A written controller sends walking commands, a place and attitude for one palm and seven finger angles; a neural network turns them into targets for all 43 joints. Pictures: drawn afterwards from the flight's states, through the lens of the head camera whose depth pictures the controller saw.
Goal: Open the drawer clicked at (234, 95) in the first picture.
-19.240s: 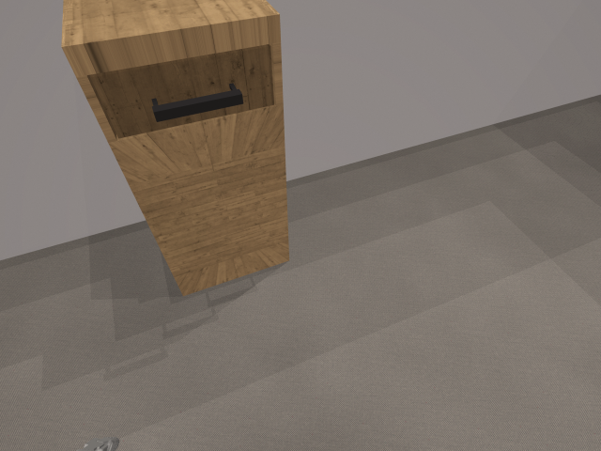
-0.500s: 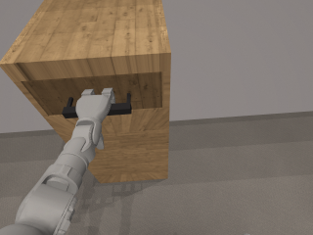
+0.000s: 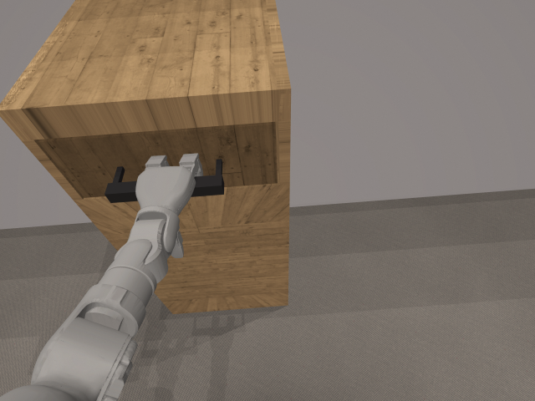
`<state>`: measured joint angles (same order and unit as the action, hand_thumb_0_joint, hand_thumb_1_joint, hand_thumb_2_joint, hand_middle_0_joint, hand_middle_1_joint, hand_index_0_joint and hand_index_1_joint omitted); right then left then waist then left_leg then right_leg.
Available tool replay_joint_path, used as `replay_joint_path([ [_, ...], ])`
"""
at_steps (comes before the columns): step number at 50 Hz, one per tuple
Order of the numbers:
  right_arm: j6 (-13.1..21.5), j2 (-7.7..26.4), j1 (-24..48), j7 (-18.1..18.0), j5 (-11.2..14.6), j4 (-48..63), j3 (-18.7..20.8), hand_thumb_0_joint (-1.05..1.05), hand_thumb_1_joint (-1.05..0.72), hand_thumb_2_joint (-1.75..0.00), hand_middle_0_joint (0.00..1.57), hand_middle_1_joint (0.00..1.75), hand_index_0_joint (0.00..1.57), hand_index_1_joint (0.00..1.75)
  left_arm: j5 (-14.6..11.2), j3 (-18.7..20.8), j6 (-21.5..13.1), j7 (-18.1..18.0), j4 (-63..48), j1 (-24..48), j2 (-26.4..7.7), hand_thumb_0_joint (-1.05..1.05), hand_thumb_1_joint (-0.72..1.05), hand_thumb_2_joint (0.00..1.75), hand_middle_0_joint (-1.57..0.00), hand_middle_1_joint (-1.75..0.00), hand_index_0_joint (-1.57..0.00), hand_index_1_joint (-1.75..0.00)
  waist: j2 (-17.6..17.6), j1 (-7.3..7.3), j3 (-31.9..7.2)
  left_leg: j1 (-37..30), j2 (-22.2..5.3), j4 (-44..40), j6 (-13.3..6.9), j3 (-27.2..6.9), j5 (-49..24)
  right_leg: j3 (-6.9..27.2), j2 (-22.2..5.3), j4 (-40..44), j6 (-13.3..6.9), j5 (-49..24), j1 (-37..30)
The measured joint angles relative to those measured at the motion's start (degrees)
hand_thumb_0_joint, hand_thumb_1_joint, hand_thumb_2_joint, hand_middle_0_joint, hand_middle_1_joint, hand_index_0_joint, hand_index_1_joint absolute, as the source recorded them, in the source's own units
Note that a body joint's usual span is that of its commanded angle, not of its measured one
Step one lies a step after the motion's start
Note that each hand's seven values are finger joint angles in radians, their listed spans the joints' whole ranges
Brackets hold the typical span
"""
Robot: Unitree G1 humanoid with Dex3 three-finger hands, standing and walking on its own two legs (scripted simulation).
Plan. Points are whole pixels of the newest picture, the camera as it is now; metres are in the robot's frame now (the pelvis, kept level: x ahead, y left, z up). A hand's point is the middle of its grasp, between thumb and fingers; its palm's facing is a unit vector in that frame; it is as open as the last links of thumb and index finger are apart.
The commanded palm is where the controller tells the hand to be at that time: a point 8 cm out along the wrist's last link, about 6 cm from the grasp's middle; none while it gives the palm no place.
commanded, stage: lower the fingers behind the handle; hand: left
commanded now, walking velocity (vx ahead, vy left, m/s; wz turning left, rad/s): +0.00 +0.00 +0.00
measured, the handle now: (167, 178) +0.47 +0.18 +0.05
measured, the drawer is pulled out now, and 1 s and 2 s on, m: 0.00 0.00 0.07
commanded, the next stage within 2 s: close the thumb around the handle in 0.04 s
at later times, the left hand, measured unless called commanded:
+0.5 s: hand (164, 212) +0.41 +0.18 +0.03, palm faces -0.01 -0.03 -1.00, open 10.2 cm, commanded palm +0.39 +0.19 +0.09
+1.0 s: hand (170, 210) +0.42 +0.18 +0.03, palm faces +0.00 -0.02 -1.00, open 5.8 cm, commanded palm +0.39 +0.18 +0.09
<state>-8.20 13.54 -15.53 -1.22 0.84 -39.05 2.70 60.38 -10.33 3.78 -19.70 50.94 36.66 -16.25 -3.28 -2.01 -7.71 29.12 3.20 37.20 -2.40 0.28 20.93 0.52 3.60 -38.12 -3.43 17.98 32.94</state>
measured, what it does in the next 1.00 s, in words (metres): stands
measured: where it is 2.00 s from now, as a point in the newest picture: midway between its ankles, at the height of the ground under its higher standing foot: outside the picture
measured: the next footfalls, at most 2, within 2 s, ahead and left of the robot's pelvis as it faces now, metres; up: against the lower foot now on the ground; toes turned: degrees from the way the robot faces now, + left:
none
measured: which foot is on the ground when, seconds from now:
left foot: down 0.00-1.00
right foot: down 0.00-1.00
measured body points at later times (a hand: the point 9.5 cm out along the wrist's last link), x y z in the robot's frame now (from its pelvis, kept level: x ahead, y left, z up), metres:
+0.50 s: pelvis +0.00 +0.00 +0.00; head +0.04 -0.02 +0.45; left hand +0.41 +0.18 +0.08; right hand +0.10 -0.26 -0.13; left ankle -0.04 +0.10 -0.72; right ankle +0.00 -0.08 -0.72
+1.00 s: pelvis -0.01 +0.01 +0.00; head +0.05 -0.02 +0.45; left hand +0.41 +0.18 +0.08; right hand +0.08 -0.25 -0.14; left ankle -0.04 +0.10 -0.72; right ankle +0.00 -0.08 -0.72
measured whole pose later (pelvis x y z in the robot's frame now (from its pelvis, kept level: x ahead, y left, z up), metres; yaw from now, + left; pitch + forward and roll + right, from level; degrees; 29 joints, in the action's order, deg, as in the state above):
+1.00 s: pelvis -0.01 +0.01 +0.00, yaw +0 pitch +12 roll +0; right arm -7.8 13.4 -15.2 -1.3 0.8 -39.7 2.7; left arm 61.0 -10.5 3.8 -21.6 50.7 36.0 -16.2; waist -3.1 -1.7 -7.2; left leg 29.1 3.5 37.5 -2.9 0.5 20.7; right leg 0.7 3.3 -38.0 -2.8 17.5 32.7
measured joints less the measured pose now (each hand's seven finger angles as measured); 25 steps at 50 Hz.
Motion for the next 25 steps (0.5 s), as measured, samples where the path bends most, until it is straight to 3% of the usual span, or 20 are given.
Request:
replay_joint_path([
  [6, 0.15, -0.14, 0.39, -0.12, -0.19, 0.22, -0.04, 0.01, -0.9, -0.9, 0.2, 0.3, 0.2, 0.3, 0.99, 1.41, -1.11, -1.39, -1.38, -1.74, -0.27, 0.0, -0.49, 0.3, -0.32, -1.2, -0.32, -1.2, 0.3, 0.1, 0.04, -0.19, -0.15, -0.1, 0.06, 0.38, 0.05, 0.36, 0.18, -0.1, -0.06, -0.01, 0.01],
  [13, 0.12, 0.14, 1.07, -0.03, 0.03, 0.07, 0.21, 0.01, -0.9, -0.9, 0.2, 0.3, 0.2, 0.3, 0.23, 1.27, 0.63, -1.3, -2.41, -3.03, -1.05, 0.0, -0.44, 0.32, -0.32, -1.21, -0.32, -1.21, 0.24, 0.58, 0.14, -0.89, -0.21, -0.52, 0.09, 0.18, -0.15, 0.2, 0.21, 0.54, -0.07, -0.26, -0.83],
  [20, 0.44, 0.4, 1.66, -0.54, 0.11, 0.38, 0.23, 0.01, -0.9, -0.9, 0.2, 0.3, 0.2, 0.3, -0.21, 0.61, -0.97, 0.71, -3.48, -3.23, -1.68, 0.0, -0.19, 0.43, -0.33, -1.23, -0.34, -1.24, 0.46, 0.86, 0.46, -1.31, -0.02, -0.56, 0.01, -0.28, -0.36, -0.26, -0.02, 0.84, 0.0, -0.39, -1.52],
  [25, 0.73, 0.45, 1.84, -0.32, 0.08, 0.51, 0.3, 0.01, -0.9, -0.9, 0.2, 0.3, 0.2, 0.3, 0.27, 0.12, -1.55, 0.06, -3.08, -2.7, -1.32, 0.0, 0.05, 0.53, -0.35, -1.26, -0.35, -1.25, 0.57, 0.98, 0.33, -0.69, 0.16, 0.12, -0.09, -0.37, -0.19, -0.39, -0.21, 0.23, 0.11, -0.19, -0.98],
])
